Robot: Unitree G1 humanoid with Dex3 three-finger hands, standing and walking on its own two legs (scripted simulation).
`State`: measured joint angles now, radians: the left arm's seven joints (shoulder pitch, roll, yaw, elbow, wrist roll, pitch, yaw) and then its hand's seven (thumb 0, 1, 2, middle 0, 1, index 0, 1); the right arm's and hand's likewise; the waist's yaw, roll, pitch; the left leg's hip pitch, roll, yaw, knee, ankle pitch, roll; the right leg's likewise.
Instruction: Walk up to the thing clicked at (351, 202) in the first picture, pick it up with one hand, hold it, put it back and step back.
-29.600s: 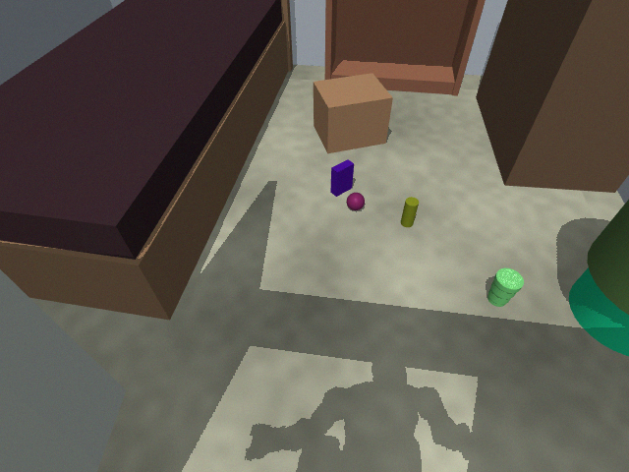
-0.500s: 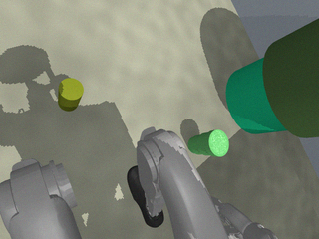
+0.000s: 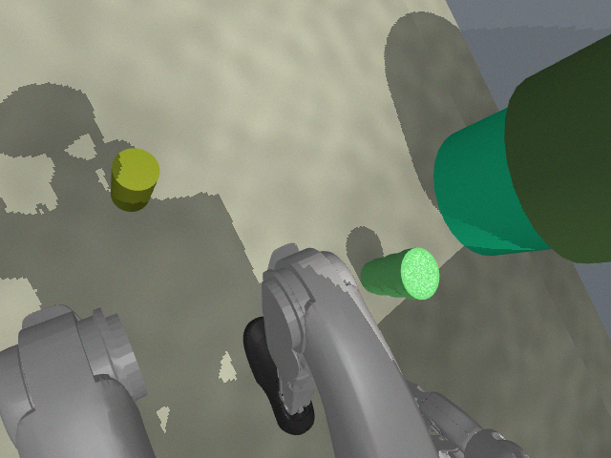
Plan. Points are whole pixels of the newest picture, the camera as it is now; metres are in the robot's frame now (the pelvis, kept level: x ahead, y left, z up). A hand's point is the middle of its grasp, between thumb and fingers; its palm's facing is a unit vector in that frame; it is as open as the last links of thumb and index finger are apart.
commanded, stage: open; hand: left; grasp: from above
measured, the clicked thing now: out of the picture +0.43 +0.34 -0.26
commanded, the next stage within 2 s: withdraw in 0.06 s
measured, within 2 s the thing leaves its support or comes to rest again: neither
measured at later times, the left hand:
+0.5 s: hand out of the picture +0.43 +0.36 -0.17, palm faces -0.28 -0.12 -0.95, open 14.0 cm
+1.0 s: hand out of the picture +0.39 +0.35 -0.09, palm faces -0.50 -0.13 -0.86, open 14.0 cm
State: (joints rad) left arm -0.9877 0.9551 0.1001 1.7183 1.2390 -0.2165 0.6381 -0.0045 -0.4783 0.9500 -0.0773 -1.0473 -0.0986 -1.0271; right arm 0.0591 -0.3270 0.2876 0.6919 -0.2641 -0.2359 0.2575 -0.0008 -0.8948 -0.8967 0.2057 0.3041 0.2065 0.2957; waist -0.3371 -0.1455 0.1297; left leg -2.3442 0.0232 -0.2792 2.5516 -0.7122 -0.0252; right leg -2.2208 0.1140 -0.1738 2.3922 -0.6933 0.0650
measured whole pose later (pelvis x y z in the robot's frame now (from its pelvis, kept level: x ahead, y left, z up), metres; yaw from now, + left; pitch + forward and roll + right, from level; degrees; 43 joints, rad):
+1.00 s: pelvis -0.01 -0.01 +0.06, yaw +8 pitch +32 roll -8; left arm -0.95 0.76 -0.02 1.40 1.18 -0.23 0.23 0.00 -0.51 1.01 -0.08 -1.01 -0.08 -1.01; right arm 0.15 -0.32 0.11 0.68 -0.10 -0.01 0.10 0.00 -0.90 -0.90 0.20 0.30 0.21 0.29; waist -0.22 -0.03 -0.07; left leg -2.23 0.01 -0.15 2.29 -0.62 -0.02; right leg -2.14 0.06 -0.08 2.22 -0.66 0.03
